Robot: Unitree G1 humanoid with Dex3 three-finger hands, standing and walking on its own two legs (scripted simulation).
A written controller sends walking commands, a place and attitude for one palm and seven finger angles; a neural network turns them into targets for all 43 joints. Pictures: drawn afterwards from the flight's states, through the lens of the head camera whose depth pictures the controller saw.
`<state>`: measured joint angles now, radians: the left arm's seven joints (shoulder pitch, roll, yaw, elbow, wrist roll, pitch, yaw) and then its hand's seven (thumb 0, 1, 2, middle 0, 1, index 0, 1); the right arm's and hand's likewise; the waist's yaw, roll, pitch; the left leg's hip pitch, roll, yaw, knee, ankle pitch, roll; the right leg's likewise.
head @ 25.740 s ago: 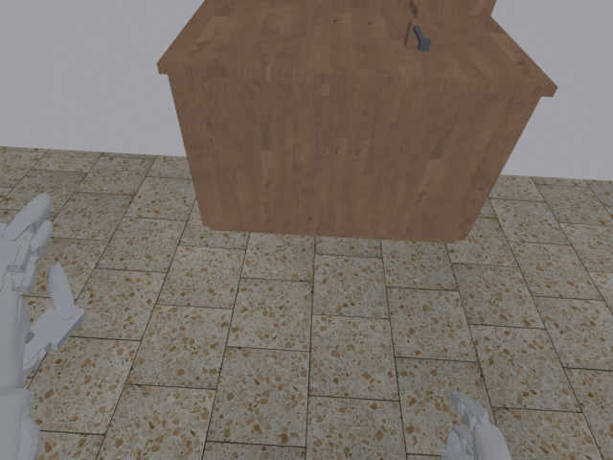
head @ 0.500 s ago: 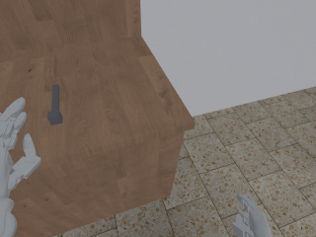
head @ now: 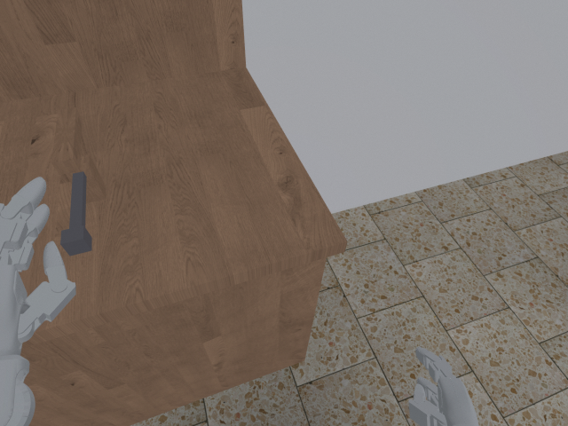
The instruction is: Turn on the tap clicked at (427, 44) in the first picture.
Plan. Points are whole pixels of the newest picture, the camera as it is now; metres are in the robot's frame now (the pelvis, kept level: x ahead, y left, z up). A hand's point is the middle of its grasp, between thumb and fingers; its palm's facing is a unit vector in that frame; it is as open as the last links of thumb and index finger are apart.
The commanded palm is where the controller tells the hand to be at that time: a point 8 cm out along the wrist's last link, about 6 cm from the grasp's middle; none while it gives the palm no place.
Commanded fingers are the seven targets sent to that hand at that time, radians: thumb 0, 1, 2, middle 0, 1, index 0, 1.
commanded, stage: come to a stop and stand still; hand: left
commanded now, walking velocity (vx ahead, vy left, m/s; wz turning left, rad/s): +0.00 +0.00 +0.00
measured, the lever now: (76, 240) +0.32 +0.32 +0.08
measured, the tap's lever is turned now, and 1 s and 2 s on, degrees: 0 0 0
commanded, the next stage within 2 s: look again from close up in 0.38 s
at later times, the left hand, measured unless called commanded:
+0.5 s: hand (84, 289) +0.21 +0.23 +0.16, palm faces +0.38 -0.83 -0.40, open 7.4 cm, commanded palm +0.15 +0.26 +0.17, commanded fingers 0.00 0.90 0.90 -0.20 -0.30 -0.20 -0.30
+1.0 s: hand (11, 311) +0.18 +0.28 +0.16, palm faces +0.48 -0.83 -0.30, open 7.4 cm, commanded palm +0.12 +0.29 +0.17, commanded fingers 0.00 0.90 0.90 -0.20 -0.30 -0.20 -0.30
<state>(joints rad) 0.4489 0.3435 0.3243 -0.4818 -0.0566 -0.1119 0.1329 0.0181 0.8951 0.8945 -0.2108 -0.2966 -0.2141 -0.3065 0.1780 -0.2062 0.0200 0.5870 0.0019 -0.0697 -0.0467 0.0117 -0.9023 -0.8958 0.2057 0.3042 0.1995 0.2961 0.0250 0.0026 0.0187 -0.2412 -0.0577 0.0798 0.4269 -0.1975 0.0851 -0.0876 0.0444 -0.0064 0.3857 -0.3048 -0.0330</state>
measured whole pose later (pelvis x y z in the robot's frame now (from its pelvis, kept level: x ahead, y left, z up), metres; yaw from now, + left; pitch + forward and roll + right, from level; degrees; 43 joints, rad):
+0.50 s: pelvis -0.01 -0.02 +0.00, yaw +0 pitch +0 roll -1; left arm 0.41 0.37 0.32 -0.45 -0.04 -0.10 0.11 0.02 0.89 0.89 -0.21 -0.30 -0.21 -0.31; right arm 0.20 -0.21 0.00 0.56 0.01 -0.04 -0.05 0.01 -0.90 -0.90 0.20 0.30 0.20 0.30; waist 0.03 0.03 0.02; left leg -0.26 -0.02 0.06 0.48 -0.22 0.06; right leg -0.07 0.08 -0.02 0.37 -0.29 -0.06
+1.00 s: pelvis -0.04 +0.01 +0.00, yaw +0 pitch -1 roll -2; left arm 0.34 0.35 0.39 -0.39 -0.04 -0.20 0.13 0.02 0.89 0.89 -0.21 -0.30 -0.21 -0.31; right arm 0.25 -0.20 0.02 0.59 0.01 -0.11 -0.04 0.01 -0.90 -0.90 0.20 0.30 0.20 0.30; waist 0.04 -0.03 0.02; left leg -0.28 -0.05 0.08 0.45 -0.16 0.10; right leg -0.14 0.05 -0.01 0.43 -0.27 -0.02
